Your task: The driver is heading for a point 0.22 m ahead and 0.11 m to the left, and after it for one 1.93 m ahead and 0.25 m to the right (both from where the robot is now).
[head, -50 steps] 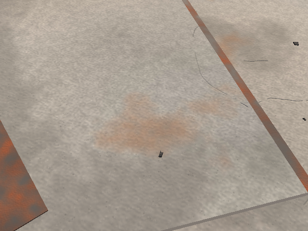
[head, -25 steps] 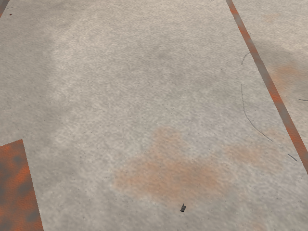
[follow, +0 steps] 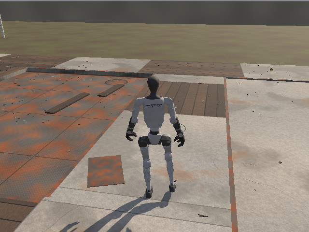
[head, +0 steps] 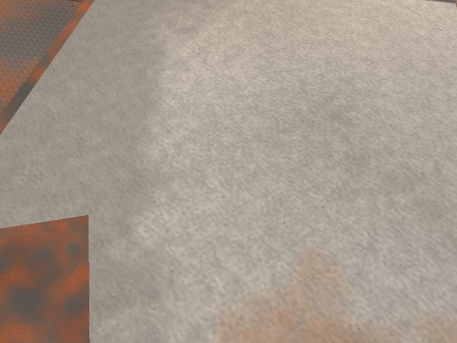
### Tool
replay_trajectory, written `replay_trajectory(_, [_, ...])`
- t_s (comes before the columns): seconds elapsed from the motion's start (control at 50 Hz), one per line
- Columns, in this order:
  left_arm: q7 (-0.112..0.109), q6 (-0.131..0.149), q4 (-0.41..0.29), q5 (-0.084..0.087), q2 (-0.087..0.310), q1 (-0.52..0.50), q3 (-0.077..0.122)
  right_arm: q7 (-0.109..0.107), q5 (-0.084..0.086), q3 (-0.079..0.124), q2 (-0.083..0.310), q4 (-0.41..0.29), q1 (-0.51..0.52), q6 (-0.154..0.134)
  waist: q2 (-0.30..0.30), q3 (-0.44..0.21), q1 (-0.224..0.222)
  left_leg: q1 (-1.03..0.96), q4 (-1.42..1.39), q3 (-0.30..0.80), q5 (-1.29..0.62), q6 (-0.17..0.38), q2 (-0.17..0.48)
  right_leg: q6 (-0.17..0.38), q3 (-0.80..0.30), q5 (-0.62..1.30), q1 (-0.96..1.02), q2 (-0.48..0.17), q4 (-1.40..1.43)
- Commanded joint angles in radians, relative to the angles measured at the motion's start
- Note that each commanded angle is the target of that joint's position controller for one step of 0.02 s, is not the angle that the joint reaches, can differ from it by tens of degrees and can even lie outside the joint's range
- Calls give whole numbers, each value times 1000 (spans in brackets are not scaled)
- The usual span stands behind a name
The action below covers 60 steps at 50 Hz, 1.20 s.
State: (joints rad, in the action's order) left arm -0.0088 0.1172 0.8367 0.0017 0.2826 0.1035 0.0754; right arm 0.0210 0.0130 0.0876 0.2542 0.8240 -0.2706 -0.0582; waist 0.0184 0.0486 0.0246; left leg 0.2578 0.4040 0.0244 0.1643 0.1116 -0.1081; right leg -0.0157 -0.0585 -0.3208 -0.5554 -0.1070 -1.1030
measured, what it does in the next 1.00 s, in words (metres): walks ahead: right foot, then left foot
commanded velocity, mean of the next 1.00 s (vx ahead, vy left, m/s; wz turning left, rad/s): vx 0.12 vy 0.00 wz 0.20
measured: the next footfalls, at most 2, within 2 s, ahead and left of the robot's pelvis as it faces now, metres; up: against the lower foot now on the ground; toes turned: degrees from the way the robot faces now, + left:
right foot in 0.26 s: +0.34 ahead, -0.12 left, +0.00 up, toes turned +13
left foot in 0.64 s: +0.21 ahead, +0.12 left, +0.00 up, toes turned +17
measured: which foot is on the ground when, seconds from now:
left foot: down 0.00-0.26, up 0.28-0.62, down 0.64-0.98, up 1.00-1.00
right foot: up 0.00-0.24, down 0.26-0.66, up 0.68-0.96, down 0.98-1.00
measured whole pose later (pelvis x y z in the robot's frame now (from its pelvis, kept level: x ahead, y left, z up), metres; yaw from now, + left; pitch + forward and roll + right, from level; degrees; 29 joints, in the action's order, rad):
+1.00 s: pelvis +0.21 -0.04 -0.02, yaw +8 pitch +2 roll +0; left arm 0.02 -0.04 0.76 0.02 0.31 0.18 0.08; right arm -0.05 0.00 0.08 0.29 0.72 -0.13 0.03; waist -0.03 0.03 -0.01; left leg 0.31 0.66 -0.11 0.35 -0.05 0.12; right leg 0.02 0.07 -0.31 -0.32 0.01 -0.62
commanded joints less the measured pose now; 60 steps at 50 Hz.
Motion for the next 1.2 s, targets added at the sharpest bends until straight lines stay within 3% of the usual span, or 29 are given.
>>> replay_trajectory(0.02, [-9,-13,-61,-16,76,1,21,-25,0,37,172,-85,24,-21,-42,-64,-38,-44,-179,251,-365,182,251,-42,14,115,-64,1,149])
replay_trajectory(0.08, [-6,-11,-94,-18,45,-92,7,-42,2,41,181,-85,-2,2,-84,-59,-8,18,-108,155,-510,111,172,-49,44,291,23,74,395])
replay_trajectory(0.16, [10,-15,-136,-1,62,-161,6,-51,9,39,172,-77,-50,31,-132,-92,26,-27,-30,233,-386,57,180,-36,26,398,92,139,563])
replay_trajectory(0.24, [16,3,-119,-15,125,-50,27,-67,7,32,148,-121,24,43,-154,-131,-49,-110,165,344,-332,13,175,15,-5,389,207,124,698])
replay_trajectory(0.26, [11,10,-114,-35,161,22,34,-65,0,20,111,-145,31,39,-106,-213,-74,-58,322,310,-257,-27,113,61,-55,589,384,33,700])
replay_trajectory(0.28, [2,4,-117,-53,205,92,37,-63,-24,2,52,-160,-50,37,93,-336,-54,133,599,202,262,-83,6,151,-247,1047,663,-191,611])
replay_trajectory(0.3, [7,-18,-99,-39,212,130,40,-53,5,1,88,-162,-242,36,333,-484,16,317,834,164,616,-120,-30,346,-583,969,840,-410,641])
replay_trajectory(0.32, [7,-34,-138,-17,143,60,26,-52,17,24,191,-124,-238,50,185,-430,3,372,940,178,521,-153,51,334,-567,680,752,-366,686])
replay_trajectory(0.34, [-1,-50,-158,-16,88,20,9,-56,18,36,227,-141,-111,71,108,-309,-31,411,966,124,440,-174,81,280,-400,517,647,-288,705])
replay_trajectory(0.36, [-5,-66,-160,-23,73,-18,-2,-62,15,39,219,-149,-59,93,56,-232,-25,400,940,99,386,-185,109,251,-302,401,520,-230,741])
replay_trajectory(0.4, [-11,-83,-152,-32,101,-61,3,-66,12,35,176,-170,-38,119,96,-127,0,314,857,55,316,-183,140,228,-164,289,311,-151,816])
replay_trajectory(0.44, [-16,-84,-143,-35,113,-56,10,-67,12,22,126,-184,-43,117,124,-126,-1,275,755,16,288,-182,140,242,-83,322,294,-133,845])
replay_trajectory(0.56, [-2,-96,-113,-9,121,-39,8,-51,-16,-9,85,-188,0,99,118,-193,-20,73,389,-2,210,-147,143,268,-46,315,300,-145,840])
replay_trajectory(0.62, [24,-98,-84,12,81,-33,-16,-37,-27,-10,78,-143,-47,96,106,-152,21,-154,43,-43,27,-108,105,189,-32,97,197,-87,791])
replay_trajectory(0.64, [34,-93,-66,9,57,15,-27,-39,-36,-5,117,-153,-40,95,79,-148,14,-247,-10,27,-28,-77,161,115,-28,35,130,-56,763])
replay_trajectory(0.66, [46,-87,-74,-16,21,36,-40,-50,-49,8,204,-172,-45,97,-94,-161,-19,-284,-43,224,-155,-19,354,36,47,-86,73,29,593])
replay_trajectory(0.68, [40,-84,-87,-2,27,62,-33,-52,-56,15,233,-172,42,100,-277,-131,-62,-54,-87,265,-6,85,450,1,97,-155,122,83,538])
replay_trajectory(0.7, [29,-91,-81,0,110,19,-13,-50,-55,12,197,-200,118,88,-228,-74,-35,41,-115,220,120,83,392,-14,83,-97,186,79,442])
replay_trajectory(0.76, [5,-125,-77,6,141,40,18,-62,-39,17,190,-190,121,56,-251,-34,-15,-13,-87,186,-141,92,414,-20,66,-186,46,86,170])
replay_trajectory(0.86, [14,-142,-109,21,61,43,4,-75,-17,21,165,-176,137,64,-167,-104,-10,-144,2,85,-420,95,417,-37,88,-159,29,62,209])
replay_trajectory(0.92, [36,-147,-134,24,78,50,7,-77,-9,33,191,-165,135,80,-186,-139,-6,-160,45,59,-432,85,427,-21,138,-84,123,86,360])
replay_trajectory(0.96, [44,-150,-121,19,83,118,15,-77,11,35,192,-156,153,83,-168,-146,-49,-108,122,9,-342,29,405,20,175,90,258,123,563])
replay_trajectory(0.98, [35,-150,-122,8,117,135,28,-73,10,32,167,-133,98,79,-84,-141,-46,-33,229,-54,-180,-42,356,55,102,252,353,116,671])
replay_trajectory(1.0, [16,-146,-142,2,263,155,63,-67,-37,14,101,-161,85,74,223,-151,-12,233,532,-163,215,-160,232,162,-260,681,524,-140,702])
replay_trajectory(1.02, [28,-131,-157,-31,286,189,59,-73,-41,7,98,-215,220,67,287,-171,-87,403,732,-35,561,-189,94,373,-487,836,515,-300,743])
replay_trajectory(1.04, [34,-110,-166,-40,255,187,49,-75,-23,18,138,-211,243,65,147,-181,-102,432,840,46,538,-179,117,388,-438,768,528,-273,746])
replay_trajectory(1.08, [18,-98,-176,-6,211,98,40,-85,-18,27,148,-178,212,69,56,-136,-51,462,813,64,369,-168,145,281,-303,623,508,-167,724])
replay_trajectory(1.1, [8,-104,-183,11,190,66,32,-92,-23,33,161,-173,202,72,66,-128,-36,444,780,72,310,-173,153,255,-279,596,487,-143,729])
replay_trajectory(1.2, [-19,-124,-207,10,186,80,31,-84,-13,24,119,-165,174,63,86,-150,-31,376,633,62,184,-200,109,243,-261,485,473,-84,751])
Keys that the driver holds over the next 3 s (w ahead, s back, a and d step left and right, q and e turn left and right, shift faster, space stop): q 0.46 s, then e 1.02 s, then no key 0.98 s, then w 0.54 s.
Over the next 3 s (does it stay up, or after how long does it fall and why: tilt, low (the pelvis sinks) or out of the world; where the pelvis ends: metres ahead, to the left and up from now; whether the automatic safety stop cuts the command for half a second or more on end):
stays up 0.36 -0.04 0.00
